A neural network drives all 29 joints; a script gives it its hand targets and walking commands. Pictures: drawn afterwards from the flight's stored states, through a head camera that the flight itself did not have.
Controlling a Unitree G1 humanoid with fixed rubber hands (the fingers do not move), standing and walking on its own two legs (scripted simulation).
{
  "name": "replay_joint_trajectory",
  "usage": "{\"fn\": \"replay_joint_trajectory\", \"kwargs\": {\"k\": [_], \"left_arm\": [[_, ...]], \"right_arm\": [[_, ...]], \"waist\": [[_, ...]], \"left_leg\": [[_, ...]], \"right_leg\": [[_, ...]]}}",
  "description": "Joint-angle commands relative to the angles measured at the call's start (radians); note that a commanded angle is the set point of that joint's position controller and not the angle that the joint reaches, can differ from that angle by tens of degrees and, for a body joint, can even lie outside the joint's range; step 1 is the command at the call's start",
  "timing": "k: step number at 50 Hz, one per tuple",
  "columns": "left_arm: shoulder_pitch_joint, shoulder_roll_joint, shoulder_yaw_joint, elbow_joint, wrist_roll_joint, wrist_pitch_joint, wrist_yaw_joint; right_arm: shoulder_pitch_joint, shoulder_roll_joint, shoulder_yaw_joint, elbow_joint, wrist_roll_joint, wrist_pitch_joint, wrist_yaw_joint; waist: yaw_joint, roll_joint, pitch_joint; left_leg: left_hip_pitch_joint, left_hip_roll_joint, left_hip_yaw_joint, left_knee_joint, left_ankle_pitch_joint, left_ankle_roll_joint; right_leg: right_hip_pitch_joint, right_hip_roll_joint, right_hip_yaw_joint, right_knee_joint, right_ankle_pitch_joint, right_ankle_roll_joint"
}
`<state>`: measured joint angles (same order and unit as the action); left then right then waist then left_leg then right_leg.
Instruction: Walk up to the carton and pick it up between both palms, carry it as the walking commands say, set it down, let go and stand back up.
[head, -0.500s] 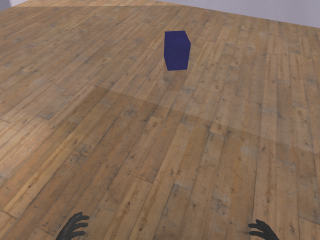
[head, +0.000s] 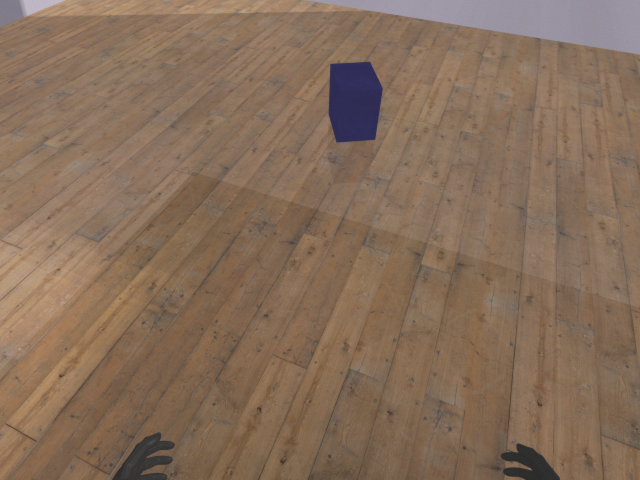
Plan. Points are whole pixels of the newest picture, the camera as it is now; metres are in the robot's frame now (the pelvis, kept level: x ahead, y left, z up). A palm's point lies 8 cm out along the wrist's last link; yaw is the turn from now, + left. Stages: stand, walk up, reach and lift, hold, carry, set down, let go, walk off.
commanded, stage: stand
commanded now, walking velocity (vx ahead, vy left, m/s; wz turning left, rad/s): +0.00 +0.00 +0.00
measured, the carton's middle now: (353, 102) +1.94 -0.15 -0.61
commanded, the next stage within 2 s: walk up in 2.00 s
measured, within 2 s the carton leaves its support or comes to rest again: neither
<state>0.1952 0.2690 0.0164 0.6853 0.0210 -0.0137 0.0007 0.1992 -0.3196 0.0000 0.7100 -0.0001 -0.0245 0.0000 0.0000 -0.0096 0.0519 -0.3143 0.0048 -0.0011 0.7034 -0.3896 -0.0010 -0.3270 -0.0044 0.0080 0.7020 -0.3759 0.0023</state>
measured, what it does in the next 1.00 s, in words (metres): stands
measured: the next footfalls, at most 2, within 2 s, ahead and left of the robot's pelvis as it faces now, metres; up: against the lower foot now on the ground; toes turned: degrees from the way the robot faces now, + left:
none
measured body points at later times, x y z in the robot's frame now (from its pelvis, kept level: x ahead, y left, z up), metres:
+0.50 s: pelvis +0.00 +0.00 +0.00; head +0.01 +0.00 +0.45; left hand +0.13 +0.27 -0.11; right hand +0.12 -0.29 -0.10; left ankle -0.01 +0.12 -0.72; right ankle +0.00 -0.12 -0.72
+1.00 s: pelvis -0.02 +0.00 +0.01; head +0.00 +0.01 +0.46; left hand +0.11 +0.27 -0.11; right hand +0.09 -0.29 -0.10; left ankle -0.01 +0.12 -0.72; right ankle +0.00 -0.12 -0.72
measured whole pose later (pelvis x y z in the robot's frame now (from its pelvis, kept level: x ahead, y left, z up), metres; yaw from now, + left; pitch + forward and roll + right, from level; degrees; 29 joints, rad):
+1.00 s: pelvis -0.02 +0.00 +0.01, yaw +0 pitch +1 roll +0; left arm 0.18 0.29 0.02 0.84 0.02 -0.02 0.00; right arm 0.20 -0.34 0.00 0.86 0.00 -0.03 0.00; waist 0.00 -0.01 0.00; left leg -0.31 0.00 0.00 0.59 -0.30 0.00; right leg -0.32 0.00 0.01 0.59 -0.29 0.00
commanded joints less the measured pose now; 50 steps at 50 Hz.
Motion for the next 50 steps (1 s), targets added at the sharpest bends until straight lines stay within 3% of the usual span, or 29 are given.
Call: {"fn": "replay_joint_trajectory", "kwargs": {"k": [1,2,5,8,9,12,16,17,18,19,20,23,24,27,31,33,34,35,36,38,39,40,41,42,43,45,46,49,50], "left_arm": [[-0.060,0.253,0.078,0.003,-0.009,-0.039,0.009],[-0.079,0.231,0.067,-0.017,-0.022,-0.035,0.011],[-0.061,0.246,0.069,-0.001,-0.012,-0.049,0.010],[-0.049,0.251,0.082,0.021,-0.020,-0.036,0.011],[-0.057,0.257,0.082,0.011,-0.016,-0.037,0.012],[-0.064,0.242,0.076,0.010,-0.011,-0.044,0.005],[-0.099,0.255,0.067,0.032,-0.008,-0.043,0.010],[-0.084,0.250,0.063,0.027,-0.013,-0.038,0.011],[-0.082,0.230,0.065,0.027,-0.016,-0.033,0.004],[-0.029,0.224,0.057,0.046,-0.026,-0.040,0.004],[-0.053,0.266,0.063,0.064,-0.014,-0.044,0.003],[-0.107,0.269,0.070,0.041,-0.014,-0.043,0.008],[-0.096,0.263,0.067,0.040,-0.015,-0.047,0.003],[-0.076,0.261,0.075,0.068,-0.016,-0.044,0.003],[-0.077,0.282,0.074,0.072,-0.013,-0.049,0.010],[-0.115,0.263,0.066,0.079,-0.010,-0.039,0.010],[-0.072,0.254,0.066,0.082,-0.012,-0.041,0.012],[-0.084,0.268,0.070,0.085,-0.011,-0.043,0.010],[-0.049,0.265,0.068,0.103,-0.009,-0.043,0.009],[-0.092,0.295,0.068,0.099,-0.007,-0.040,0.011],[-0.099,0.265,0.059,0.106,-0.013,-0.039,0.010],[-0.074,0.272,0.069,0.118,-0.011,-0.039,0.006],[-0.102,0.274,0.072,0.117,-0.001,-0.037,0.009],[-0.091,0.256,0.056,0.110,-0.009,-0.037,0.004],[-0.080,0.252,0.064,0.132,-0.005,-0.044,0.005],[-0.084,0.256,0.063,0.125,-0.017,-0.042,0.006],[-0.112,0.238,0.049,0.138,-0.005,-0.043,0.002],[-0.113,0.280,0.063,0.151,-0.005,-0.049,0.011],[-0.080,0.258,0.058,0.144,-0.021,-0.054,0.006]], "right_arm": [[-0.068,-0.246,-0.087,-0.047,-0.022,-0.039,-0.011],[-0.082,-0.203,-0.061,-0.043,-0.027,-0.040,-0.009],[-0.076,-0.232,-0.073,-0.046,-0.032,-0.043,-0.013],[-0.051,-0.229,-0.072,-0.023,-0.021,-0.045,-0.008],[-0.068,-0.201,-0.060,-0.012,-0.029,-0.048,-0.011],[-0.079,-0.211,-0.065,-0.011,-0.023,-0.045,-0.020],[-0.087,-0.222,-0.061,-0.010,-0.023,-0.041,-0.013],[-0.083,-0.244,-0.068,-0.008,-0.024,-0.045,-0.017],[-0.081,-0.258,-0.071,-0.006,-0.024,-0.047,-0.014],[-0.098,-0.238,-0.070,0.012,-0.033,-0.053,-0.005],[-0.085,-0.214,-0.069,0.014,-0.020,-0.046,-0.009],[-0.065,-0.213,-0.055,0.027,-0.027,-0.052,-0.013],[-0.084,-0.228,-0.059,0.023,-0.023,-0.049,-0.007],[-0.069,-0.205,-0.061,0.046,-0.014,-0.047,-0.009],[-0.091,-0.209,-0.055,0.056,-0.019,-0.048,-0.009],[-0.095,-0.216,-0.058,0.064,-0.016,-0.044,-0.012],[-0.073,-0.226,-0.059,0.066,-0.017,-0.041,-0.014],[-0.048,-0.215,-0.051,0.073,-0.015,-0.041,-0.018],[-0.073,-0.254,-0.061,0.082,-0.012,-0.041,-0.021],[-0.048,-0.212,-0.050,0.088,-0.014,-0.035,-0.022],[-0.070,-0.223,-0.055,0.082,-0.021,-0.044,-0.017],[-0.061,-0.223,-0.057,0.090,-0.019,-0.047,-0.010],[-0.081,-0.218,-0.053,0.075,-0.024,-0.047,-0.006],[-0.076,-0.221,-0.051,0.081,-0.023,-0.045,-0.009],[-0.093,-0.213,-0.049,0.087,-0.020,-0.053,-0.012],[-0.074,-0.227,-0.058,0.103,-0.023,-0.053,-0.010],[-0.077,-0.210,-0.053,0.109,-0.021,-0.047,-0.014],[-0.069,-0.223,-0.052,0.126,-0.023,-0.040,-0.012],[-0.050,-0.227,-0.050,0.119,-0.023,-0.044,-0.005]], "waist": [[-0.002,0.008,-0.124],[0.025,-0.018,-0.124],[0.004,0.005,-0.167],[0.014,0.040,-0.167],[0.019,-0.015,-0.138],[0.015,0.020,-0.153],[0.014,-0.053,-0.095],[0.009,-0.029,-0.097],[0.004,0.061,-0.074],[0.043,0.054,-0.156],[0.007,-0.033,-0.183],[-0.002,-0.015,-0.187],[0.016,0.005,-0.120],[-0.009,-0.033,-0.134],[0.009,0.033,-0.186],[0.002,-0.010,-0.124],[0.009,0.019,-0.118],[0.000,-0.037,-0.171],[0.011,-0.011,-0.164],[-0.017,-0.053,-0.105],[0.010,0.002,-0.123],[-0.001,0.040,-0.157],[-0.002,0.004,-0.145],[-0.003,0.028,-0.129],[0.016,-0.006,-0.160],[0.021,0.000,-0.128],[0.000,-0.041,-0.156],[-0.003,-0.027,-0.123],[-0.004,0.021,-0.188]], "left_leg": [[0.039,0.075,-0.082,-0.083,0.260,0.070],[0.030,0.095,-0.087,-0.102,0.280,0.072],[0.088,0.087,-0.091,-0.103,0.256,0.076],[0.086,0.092,-0.091,-0.101,0.368,0.078],[0.074,0.098,-0.102,-0.108,0.379,0.085],[0.063,0.088,-0.090,-0.108,0.370,0.077],[0.037,0.077,-0.095,-0.141,0.322,0.081],[0.060,0.097,-0.117,-0.151,0.268,0.084],[0.051,0.090,-0.110,-0.157,0.241,0.067],[0.047,0.107,-0.130,-0.146,0.245,0.090],[0.076,0.096,-0.104,-0.148,0.266,0.079],[0.109,0.095,-0.102,-0.151,0.316,0.082],[0.089,0.086,-0.091,-0.145,0.346,0.068],[0.062,0.088,-0.096,-0.139,0.326,0.065],[0.102,0.103,-0.084,-0.157,0.362,0.064],[0.064,0.097,-0.090,-0.152,0.379,0.066],[0.057,0.099,-0.106,-0.158,0.327,0.073],[0.074,0.103,-0.113,-0.182,0.353,0.071],[0.093,0.089,-0.086,-0.152,0.312,0.069],[0.047,0.085,-0.078,-0.161,0.286,0.063],[0.071,0.090,-0.092,-0.180,0.277,0.068],[0.067,0.098,-0.108,-0.195,0.283,0.067],[0.066,0.085,-0.094,-0.203,0.280,0.063],[0.058,0.099,-0.121,-0.218,0.264,0.074],[0.089,0.109,-0.122,-0.232,0.244,0.070],[0.078,0.108,-0.130,-0.228,0.297,0.074],[0.113,0.100,-0.096,-0.204,0.322,0.065],[0.104,0.093,-0.087,-0.230,0.320,0.065],[0.134,0.107,-0.101,-0.237,0.369,0.069]], "right_leg": [[0.056,-0.096,0.088,-0.104,0.250,-0.088],[0.048,-0.096,0.065,-0.089,0.274,-0.088],[0.040,-0.100,0.103,-0.103,0.241,-0.094],[0.061,-0.090,0.071,-0.086,0.296,-0.086],[0.063,-0.090,0.073,-0.092,0.288,-0.081],[0.073,-0.086,0.067,-0.085,0.311,-0.074],[0.069,-0.102,0.087,-0.125,0.291,-0.093],[0.034,-0.108,0.102,-0.141,0.219,-0.095],[0.005,-0.082,0.089,-0.134,0.182,-0.081],[0.095,-0.094,0.070,-0.135,0.221,-0.094],[0.104,-0.108,0.075,-0.147,0.221,-0.093],[0.072,-0.093,0.091,-0.139,0.242,-0.081],[0.047,-0.091,0.084,-0.145,0.283,-0.079],[0.080,-0.113,0.107,-0.156,0.307,-0.088],[0.087,-0.102,0.091,-0.137,0.306,-0.074],[0.089,-0.090,0.058,-0.141,0.321,-0.066],[0.083,-0.083,0.073,-0.158,0.281,-0.069],[0.135,-0.089,0.074,-0.152,0.297,-0.065],[0.114,-0.105,0.084,-0.152,0.327,-0.074],[0.064,-0.108,0.102,-0.167,0.287,-0.078],[0.090,-0.107,0.105,-0.199,0.240,-0.076],[0.125,-0.107,0.077,-0.173,0.266,-0.086],[0.131,-0.107,0.092,-0.195,0.253,-0.085],[0.113,-0.103,0.093,-0.189,0.208,-0.082],[0.117,-0.085,0.077,-0.211,0.192,-0.064],[0.126,-0.099,0.099,-0.221,0.254,-0.069],[0.118,-0.112,0.095,-0.224,0.311,-0.070],[0.115,-0.110,0.101,-0.248,0.335,-0.068],[0.153,-0.103,0.095,-0.242,0.344,-0.064]]}}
